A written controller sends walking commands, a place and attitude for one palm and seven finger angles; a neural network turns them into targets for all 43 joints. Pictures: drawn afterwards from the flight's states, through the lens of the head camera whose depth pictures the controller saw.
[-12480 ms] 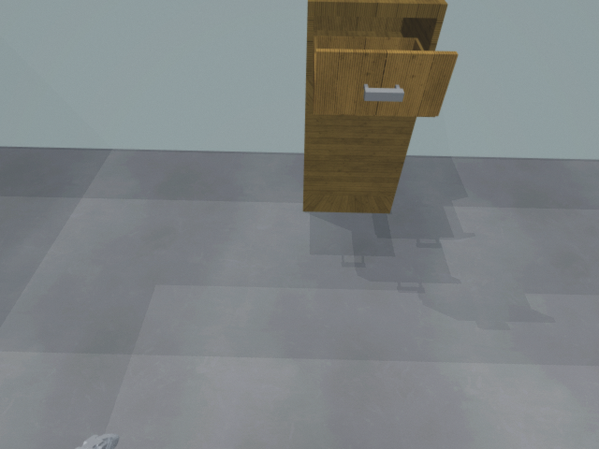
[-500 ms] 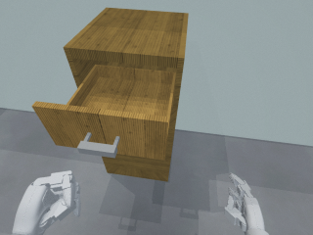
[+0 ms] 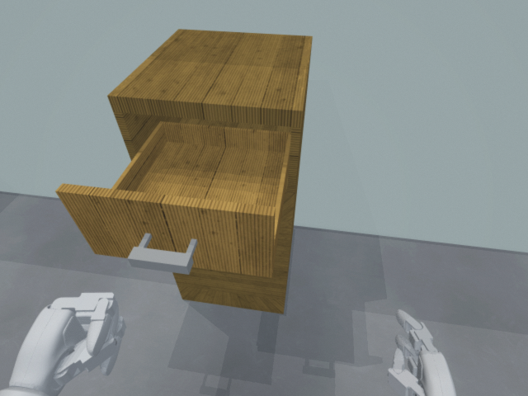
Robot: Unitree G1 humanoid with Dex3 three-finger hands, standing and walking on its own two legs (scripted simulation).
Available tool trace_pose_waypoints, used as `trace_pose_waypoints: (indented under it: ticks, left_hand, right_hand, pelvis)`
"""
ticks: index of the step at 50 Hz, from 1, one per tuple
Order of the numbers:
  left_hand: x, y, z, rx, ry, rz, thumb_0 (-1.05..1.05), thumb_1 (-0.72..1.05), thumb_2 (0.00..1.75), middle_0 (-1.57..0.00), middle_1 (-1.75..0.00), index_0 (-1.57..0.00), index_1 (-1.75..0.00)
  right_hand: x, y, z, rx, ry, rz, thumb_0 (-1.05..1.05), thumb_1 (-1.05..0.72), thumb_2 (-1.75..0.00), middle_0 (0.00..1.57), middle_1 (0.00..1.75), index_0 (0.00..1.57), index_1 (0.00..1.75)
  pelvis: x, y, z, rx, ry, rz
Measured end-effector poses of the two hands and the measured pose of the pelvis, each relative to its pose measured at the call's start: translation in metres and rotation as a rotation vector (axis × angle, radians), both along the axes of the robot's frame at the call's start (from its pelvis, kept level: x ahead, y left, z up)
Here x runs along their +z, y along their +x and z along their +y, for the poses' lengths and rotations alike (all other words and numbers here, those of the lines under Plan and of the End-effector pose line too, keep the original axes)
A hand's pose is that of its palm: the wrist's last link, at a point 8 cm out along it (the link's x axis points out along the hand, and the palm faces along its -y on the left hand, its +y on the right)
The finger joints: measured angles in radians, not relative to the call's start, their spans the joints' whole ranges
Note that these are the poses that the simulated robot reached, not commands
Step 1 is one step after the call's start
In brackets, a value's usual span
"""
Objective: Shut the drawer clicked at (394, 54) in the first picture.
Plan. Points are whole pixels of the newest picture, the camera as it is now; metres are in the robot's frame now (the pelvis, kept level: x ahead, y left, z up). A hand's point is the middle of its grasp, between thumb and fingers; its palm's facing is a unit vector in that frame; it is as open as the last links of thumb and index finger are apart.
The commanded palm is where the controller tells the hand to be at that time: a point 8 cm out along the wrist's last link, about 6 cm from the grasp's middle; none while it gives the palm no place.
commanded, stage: raise the hand and make a fist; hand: left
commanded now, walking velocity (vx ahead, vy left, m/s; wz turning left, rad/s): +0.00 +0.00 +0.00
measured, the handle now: (165, 250) +0.34 +0.21 +0.02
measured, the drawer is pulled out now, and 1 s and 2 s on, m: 0.25 0.25 0.25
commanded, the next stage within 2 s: bring the fist close to the handle in 0.16 s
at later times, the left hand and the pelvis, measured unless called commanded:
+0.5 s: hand (115, 338) +0.17 +0.20 +0.09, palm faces +0.03 -1.00 -0.09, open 3.3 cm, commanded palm +0.13 +0.25 +0.09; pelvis +0.00 -0.01 +0.00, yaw +0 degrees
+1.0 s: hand (149, 324) +0.21 +0.19 +0.04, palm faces -0.04 -1.00 -0.06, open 3.3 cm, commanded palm +0.18 +0.24 +0.04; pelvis +0.00 +0.01 -0.02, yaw +0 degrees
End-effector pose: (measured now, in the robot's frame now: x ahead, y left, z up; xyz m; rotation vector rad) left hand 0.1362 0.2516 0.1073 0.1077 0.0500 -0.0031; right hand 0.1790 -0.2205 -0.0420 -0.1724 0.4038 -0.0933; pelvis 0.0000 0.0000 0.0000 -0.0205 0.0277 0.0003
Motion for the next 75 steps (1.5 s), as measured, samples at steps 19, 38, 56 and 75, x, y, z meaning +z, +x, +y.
trace_pose_waypoints:
  ticks: [19, 38, 56, 75]
  left_hand:
    - [0.0, -0.004, -0.002, 0.025, -0.004, -0.015, 0.02, 0.9, 0.9, -1.4, -1.6, -1.4, -1.6]
    - [-0.036, 0.041, -0.004, -0.016, -0.04, 0.007, 0.02, 0.9, 0.9, -1.39, -1.6, -1.4, -1.6]
    - [-0.07, 0.064, -0.018, -0.052, -0.047, -0.01, 0.02, 0.9, 0.9, -1.4, -1.6, -1.4, -1.6]
    - [-0.078, 0.08, -0.026, -0.045, -0.021, -0.024, 0.02, 0.9, 0.9, -1.39, -1.6, -1.4, -1.6]
  right_hand:
    - [0.001, 0.008, -0.011, 0.009, 0.002, -0.037, 0.02, -0.91, -0.9, 0.2, 0.3, 0.21, 0.3]
    - [-0.025, -0.017, -0.017, -0.04, -0.033, 0.124, 0.02, -0.9, -0.9, 0.2, 0.3, 0.21, 0.3]
    - [-0.053, -0.02, -0.003, -0.016, -0.036, 0.211, 0.01, -0.91, -0.9, 0.2, 0.3, 0.21, 0.3]
    - [-0.072, -0.032, -0.021, -0.054, -0.023, 0.293, 0.01, -0.91, -0.9, 0.2, 0.3, 0.21, 0.3]
  pelvis:
    - [0.002, 0.0, -0.011, 0.002, 0.007, -0.001]
    - [-0.005, 0.0, -0.001, -0.004, 0.01, 0.061]
    - [-0.026, -0.005, 0.008, 0.0, 0.006, 0.143]
    - [-0.037, -0.004, -0.003, -0.005, 0.009, 0.187]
